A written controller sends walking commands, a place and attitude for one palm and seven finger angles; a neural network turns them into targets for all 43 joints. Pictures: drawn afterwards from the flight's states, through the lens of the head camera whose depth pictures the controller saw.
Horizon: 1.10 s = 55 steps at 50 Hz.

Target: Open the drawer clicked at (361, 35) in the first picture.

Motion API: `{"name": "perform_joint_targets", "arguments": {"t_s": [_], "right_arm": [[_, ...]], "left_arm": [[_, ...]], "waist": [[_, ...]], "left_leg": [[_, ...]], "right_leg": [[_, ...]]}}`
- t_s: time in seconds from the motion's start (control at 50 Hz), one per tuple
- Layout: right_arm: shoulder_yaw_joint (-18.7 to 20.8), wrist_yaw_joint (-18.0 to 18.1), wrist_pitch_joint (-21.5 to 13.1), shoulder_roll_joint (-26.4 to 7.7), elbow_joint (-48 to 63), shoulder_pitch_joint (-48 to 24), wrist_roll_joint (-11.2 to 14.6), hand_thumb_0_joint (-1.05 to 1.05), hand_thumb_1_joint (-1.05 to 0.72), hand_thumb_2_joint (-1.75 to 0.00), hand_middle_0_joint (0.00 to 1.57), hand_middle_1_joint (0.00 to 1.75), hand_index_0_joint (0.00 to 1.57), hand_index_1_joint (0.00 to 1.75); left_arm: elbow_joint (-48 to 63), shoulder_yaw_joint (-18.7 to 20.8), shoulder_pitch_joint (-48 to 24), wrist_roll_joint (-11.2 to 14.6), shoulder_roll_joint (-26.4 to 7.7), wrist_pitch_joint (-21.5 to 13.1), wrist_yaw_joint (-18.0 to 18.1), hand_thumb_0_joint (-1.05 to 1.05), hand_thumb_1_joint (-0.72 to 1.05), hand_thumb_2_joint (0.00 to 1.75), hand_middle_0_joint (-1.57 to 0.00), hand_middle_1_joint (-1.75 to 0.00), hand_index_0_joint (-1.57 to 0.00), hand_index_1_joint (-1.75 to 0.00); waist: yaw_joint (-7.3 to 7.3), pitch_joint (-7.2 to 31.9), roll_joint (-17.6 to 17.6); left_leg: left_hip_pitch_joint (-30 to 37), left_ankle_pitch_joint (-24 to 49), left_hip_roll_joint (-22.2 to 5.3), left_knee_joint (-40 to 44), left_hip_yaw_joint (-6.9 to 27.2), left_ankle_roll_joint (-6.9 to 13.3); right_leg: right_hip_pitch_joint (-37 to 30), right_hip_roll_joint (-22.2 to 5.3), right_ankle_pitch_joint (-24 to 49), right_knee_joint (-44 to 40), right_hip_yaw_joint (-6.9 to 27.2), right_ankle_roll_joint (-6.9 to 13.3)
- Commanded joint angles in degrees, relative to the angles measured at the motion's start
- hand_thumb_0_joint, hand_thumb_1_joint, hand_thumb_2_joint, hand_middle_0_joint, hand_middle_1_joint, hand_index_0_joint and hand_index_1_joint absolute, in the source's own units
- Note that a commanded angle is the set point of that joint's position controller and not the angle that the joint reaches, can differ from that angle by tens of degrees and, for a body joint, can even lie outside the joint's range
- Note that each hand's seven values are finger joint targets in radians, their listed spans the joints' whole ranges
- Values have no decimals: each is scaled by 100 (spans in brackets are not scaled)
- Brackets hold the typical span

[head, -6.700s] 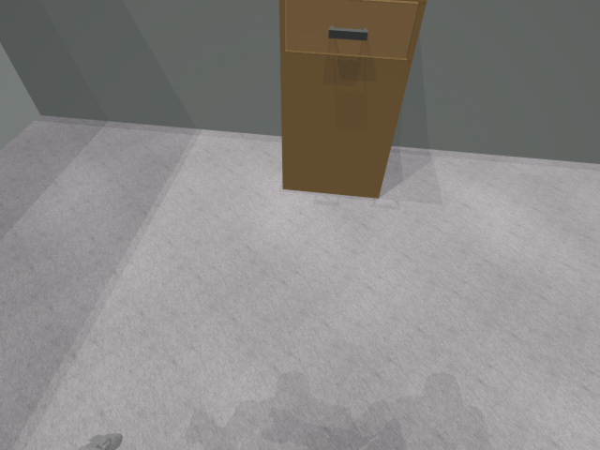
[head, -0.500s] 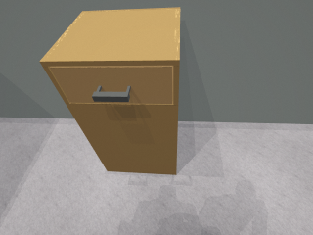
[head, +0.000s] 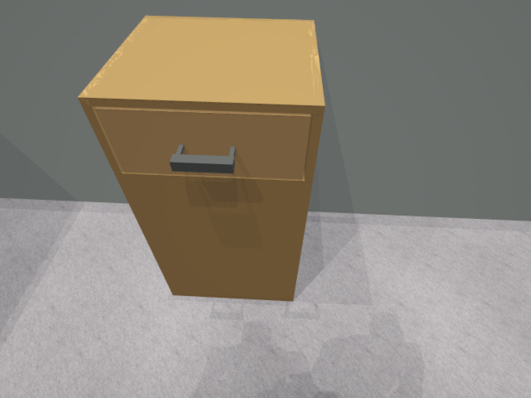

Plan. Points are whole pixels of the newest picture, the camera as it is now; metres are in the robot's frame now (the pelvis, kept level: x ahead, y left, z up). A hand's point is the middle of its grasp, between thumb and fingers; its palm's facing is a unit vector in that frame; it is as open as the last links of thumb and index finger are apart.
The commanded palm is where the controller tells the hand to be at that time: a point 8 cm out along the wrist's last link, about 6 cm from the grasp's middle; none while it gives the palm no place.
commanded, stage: come to a stop and stand still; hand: left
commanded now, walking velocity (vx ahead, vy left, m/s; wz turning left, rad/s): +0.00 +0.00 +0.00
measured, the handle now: (204, 156) +0.58 +0.18 +0.01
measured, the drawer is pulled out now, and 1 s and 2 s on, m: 0.00 0.00 0.00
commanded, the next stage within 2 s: look again from close up in 0.10 s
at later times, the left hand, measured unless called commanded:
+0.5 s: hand out of the picture +0.04 +0.21 -0.17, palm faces +0.04 -0.97 -0.25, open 7.4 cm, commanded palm none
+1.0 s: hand out of the picture -0.08 +0.19 -0.18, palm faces +0.06 -0.98 -0.19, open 7.4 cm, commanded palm none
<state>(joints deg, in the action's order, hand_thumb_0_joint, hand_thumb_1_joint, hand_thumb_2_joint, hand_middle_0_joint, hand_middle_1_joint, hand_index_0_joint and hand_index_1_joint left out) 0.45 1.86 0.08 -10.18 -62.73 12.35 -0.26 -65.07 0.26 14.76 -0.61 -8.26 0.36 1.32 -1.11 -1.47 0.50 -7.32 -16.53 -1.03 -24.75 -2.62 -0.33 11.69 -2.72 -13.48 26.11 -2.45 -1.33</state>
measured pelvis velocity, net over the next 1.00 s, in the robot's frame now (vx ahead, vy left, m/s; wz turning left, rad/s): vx -0.05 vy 0.01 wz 0.02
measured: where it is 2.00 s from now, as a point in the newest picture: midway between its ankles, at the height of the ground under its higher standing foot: outside the picture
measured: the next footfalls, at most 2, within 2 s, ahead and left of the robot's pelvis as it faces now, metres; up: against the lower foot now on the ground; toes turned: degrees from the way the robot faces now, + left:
right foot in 1.72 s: +0.19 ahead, -0.16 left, +0.00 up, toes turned -6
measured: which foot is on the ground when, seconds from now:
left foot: down 0.00-1.00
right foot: down 0.00-1.00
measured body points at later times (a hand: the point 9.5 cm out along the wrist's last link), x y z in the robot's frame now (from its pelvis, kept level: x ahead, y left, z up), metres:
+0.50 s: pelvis -0.01 +0.01 -0.01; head -0.03 +0.01 +0.44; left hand +0.04 +0.26 -0.15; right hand +0.03 -0.25 -0.15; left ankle -0.04 +0.12 -0.74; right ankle +0.00 -0.13 -0.74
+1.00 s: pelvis -0.05 +0.01 +0.00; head -0.07 +0.02 +0.45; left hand -0.08 +0.24 -0.16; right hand -0.05 -0.22 -0.15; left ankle -0.04 +0.12 -0.74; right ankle +0.00 -0.13 -0.74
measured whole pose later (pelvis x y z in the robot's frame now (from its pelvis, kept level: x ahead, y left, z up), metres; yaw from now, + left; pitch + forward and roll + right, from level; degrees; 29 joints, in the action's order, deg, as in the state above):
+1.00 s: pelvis -0.05 +0.01 +0.00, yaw +1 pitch -3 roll -1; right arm 0.3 0.2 1.9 -9.8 -61.6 18.7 -1.2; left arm -61.4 0.1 21.9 -1.6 -10.3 1.1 1.0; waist -0.5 0.9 -0.1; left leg -11.5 -16.5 -0.6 -28.6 -1.5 1.4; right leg 13.5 -3.0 -15.8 26.7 -3.2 -1.6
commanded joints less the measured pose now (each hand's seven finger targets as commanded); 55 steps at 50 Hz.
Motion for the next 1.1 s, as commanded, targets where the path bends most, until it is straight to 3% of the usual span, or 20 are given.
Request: {"name": "perform_joint_targets", "arguments": {"t_s": [0.0,0.08,0.16,0.18,0.2,0.22,0.24,0.26,0.32,0.44,0.58,0.64,0.82,0.86,0.92,0.96,1.08], "right_arm": [[30,14,-100,-445,-1,433,-22,0,-90,-90,20,30,20,30],[11,30,-119,-432,-76,555,-23,0,-90,-90,20,30,20,30],[7,45,-128,-374,-156,685,-22,0,-90,-90,20,30,20,30],[118,-32,-143,-1166,501,390,-58,0,-90,-90,20,30,20,30],[183,16,-303,-1125,669,482,-120,0,-90,-90,20,30,20,30],[262,78,-337,-1068,618,534,-135,0,-90,-90,20,30,20,30],[224,106,-330,-956,625,609,-97,0,-90,-90,20,30,20,30],[210,107,-305,-855,664,686,-81,0,-90,-90,20,30,20,30],[214,80,-213,-826,765,706,-72,0,-90,-90,20,30,20,30],[192,16,-147,-925,844,475,-68,0,-90,-90,20,30,20,30],[142,-57,-132,-1004,819,264,-71,0,-90,-90,20,30,20,30],[144,-84,-96,-1018,819,181,-70,0,-90,-90,20,30,20,30],[128,-121,-40,-845,626,352,-58,0,-90,-90,20,30,20,30],[127,-122,-3,-771,516,496,-79,0,-90,-90,20,30,20,30],[182,-109,66,-829,442,617,-118,0,-90,-90,20,30,20,30],[191,-89,73,-808,405,650,-117,0,-90,-90,20,30,20,30],[259,-18,4,-778,288,846,-86,0,-90,-90,20,30,20,30]], "left_arm": [[169,105,174,12,-623,-58,60,0,90,90,-20,-30,-20,-30],[130,112,187,20,-640,-49,64,0,90,90,-20,-30,-20,-30],[90,97,177,31,-609,-50,66,0,90,90,-20,-30,-20,-30],[671,51,114,-84,-1618,-201,57,0,90,90,-20,-30,-20,-30],[719,207,225,-42,-1173,-233,91,0,90,90,-20,-30,-20,-30],[735,292,140,-54,-1312,-243,85,0,90,90,-20,-30,-20,-30],[789,227,218,-22,-1187,-229,86,0,90,90,-20,-30,-20,-30],[837,203,292,-23,-1055,-209,90,0,90,90,-20,-30,-20,-30],[971,210,277,-40,-1052,-136,94,0,90,90,-20,-30,-20,-30],[1132,186,126,-15,-1175,-99,83,0,90,90,-20,-30,-20,-30],[1121,116,53,-25,-1193,-86,57,0,90,90,-20,-30,-20,-30],[1070,89,75,-30,-1182,-81,43,0,90,90,-20,-30,-20,-30],[854,42,371,-50,-964,-77,55,0,90,90,-20,-30,-20,-30],[742,50,572,-71,-849,-71,43,0,90,90,-20,-30,-20,-30],[691,94,769,-122,-745,-24,22,0,90,90,-20,-30,-20,-30],[629,113,928,-127,-625,-26,1,0,90,90,-20,-30,-20,-30],[517,163,1208,-117,-326,-58,-83,0,90,90,-20,-30,-20,-30]], "waist": [[45,-147,49],[23,-114,217],[29,-151,167],[150,-782,-411],[91,223,161],[140,697,358],[131,962,326],[144,958,137],[145,367,-441],[127,-265,-9],[116,-231,81],[98,-425,-19],[102,-396,-5],[110,-297,-99],[100,-512,167],[71,-709,191],[64,-662,542]], "left_leg": [[-287,1154,-529,600,448,123],[-311,1322,-545,643,458,111],[-325,1367,-541,681,465,107],[-611,1361,-334,525,599,77],[-520,1733,-455,26,581,183],[-340,2150,-416,-135,572,252],[-224,2192,-452,-239,559,288],[-294,2030,-442,-304,540,276],[-746,1469,-364,-367,481,265],[-972,1126,-420,-71,524,242],[-926,543,-460,289,605,232],[-1075,-53,-426,462,631,212],[-1223,-704,-415,749,734,188],[-1195,-1273,-395,759,721,202],[-1478,-2217,-517,958,889,309],[-1649,-2294,-559,998,968,375],[-1560,-2442,-833,1172,1259,561]], "right_leg": [[-184,-380,786,-524,352,146],[-385,-376,934,-513,289,155],[-442,-375,982,-524,258,157],[-46,-178,907,-275,269,261],[-396,-393,1074,166,357,309],[-517,-417,1704,370,334,409],[-618,-422,1750,337,337,428],[-586,-402,1682,302,319,418],[-390,-420,1670,265,333,401],[-62,-362,1066,92,351,318],[-94,-319,419,-227,368,221],[11,-337,1,-432,398,170],[0,-338,-338,-623,361,89],[12,-294,-1008,-654,309,67],[218,-111,-1654,-427,123,67],[215,-35,-1505,-279,84,100],[131,156,-856,206,-156,181]]}}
